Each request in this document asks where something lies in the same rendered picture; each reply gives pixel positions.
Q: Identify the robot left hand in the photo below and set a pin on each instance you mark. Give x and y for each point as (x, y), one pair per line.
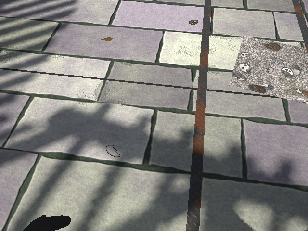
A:
(45, 223)

